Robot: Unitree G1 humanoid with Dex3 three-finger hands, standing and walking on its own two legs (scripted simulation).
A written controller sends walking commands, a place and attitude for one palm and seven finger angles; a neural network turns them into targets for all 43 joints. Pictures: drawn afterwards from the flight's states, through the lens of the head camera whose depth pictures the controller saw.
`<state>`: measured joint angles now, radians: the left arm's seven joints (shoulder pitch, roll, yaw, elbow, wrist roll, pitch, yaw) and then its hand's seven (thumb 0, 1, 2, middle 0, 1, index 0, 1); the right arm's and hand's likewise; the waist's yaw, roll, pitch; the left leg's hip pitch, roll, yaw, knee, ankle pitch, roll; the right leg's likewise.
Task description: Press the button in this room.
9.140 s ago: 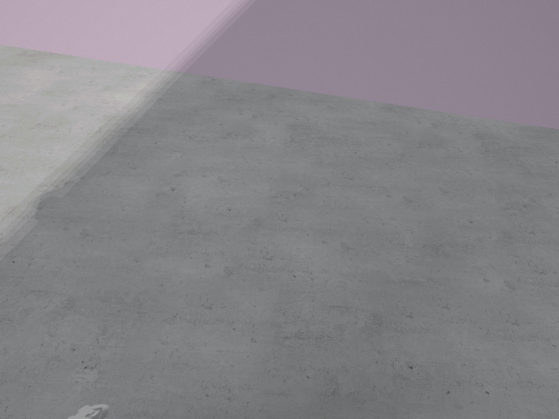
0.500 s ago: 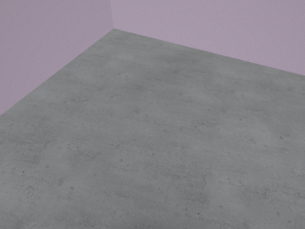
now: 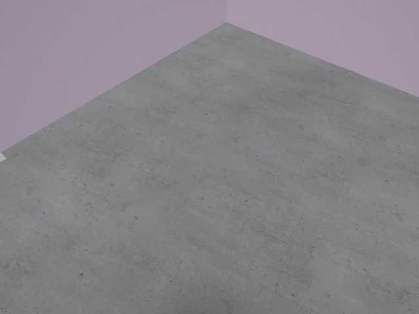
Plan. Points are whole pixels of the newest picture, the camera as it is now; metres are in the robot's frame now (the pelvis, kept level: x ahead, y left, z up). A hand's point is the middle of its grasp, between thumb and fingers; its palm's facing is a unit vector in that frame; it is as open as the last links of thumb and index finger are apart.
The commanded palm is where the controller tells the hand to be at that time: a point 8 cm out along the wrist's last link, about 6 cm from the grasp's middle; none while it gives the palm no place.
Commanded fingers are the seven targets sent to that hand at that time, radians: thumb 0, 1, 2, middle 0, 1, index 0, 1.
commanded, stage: turn or walk to find it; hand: left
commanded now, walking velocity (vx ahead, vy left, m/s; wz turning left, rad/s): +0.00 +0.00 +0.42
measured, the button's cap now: out of the picture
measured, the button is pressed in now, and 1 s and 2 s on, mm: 0 0 0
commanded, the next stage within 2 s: stand and wait in 0.88 s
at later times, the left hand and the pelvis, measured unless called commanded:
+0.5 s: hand out of the picture +0.07 +0.21 -0.14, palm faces +0.18 -0.94 -0.28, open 7.4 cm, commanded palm none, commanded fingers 0.00 0.90 0.90 -0.20 -0.30 -0.20 -0.30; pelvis -0.01 -0.01 +0.00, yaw +10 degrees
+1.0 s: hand out of the picture -0.12 +0.21 -0.18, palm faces +0.45 -0.86 -0.25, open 7.4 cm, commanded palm none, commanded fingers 0.00 0.90 0.90 -0.20 -0.30 -0.20 -0.30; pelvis -0.05 +0.01 -0.01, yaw +23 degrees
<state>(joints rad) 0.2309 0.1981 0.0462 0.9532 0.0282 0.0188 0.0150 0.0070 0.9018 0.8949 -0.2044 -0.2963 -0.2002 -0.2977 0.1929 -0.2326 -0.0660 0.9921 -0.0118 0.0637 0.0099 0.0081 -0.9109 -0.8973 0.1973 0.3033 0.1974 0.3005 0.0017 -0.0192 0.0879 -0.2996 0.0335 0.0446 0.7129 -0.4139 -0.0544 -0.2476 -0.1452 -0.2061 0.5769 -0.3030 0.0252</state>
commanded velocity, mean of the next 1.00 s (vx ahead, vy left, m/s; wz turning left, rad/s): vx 0.00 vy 0.00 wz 0.36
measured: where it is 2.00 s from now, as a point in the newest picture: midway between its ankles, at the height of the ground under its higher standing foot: outside the picture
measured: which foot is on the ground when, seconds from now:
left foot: up 0.00-0.02, down 0.04-0.50, up 0.52-0.94, down 0.96-1.00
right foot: down 0.00-0.04, up 0.06-0.46, down 0.48-0.96, up 0.98-1.00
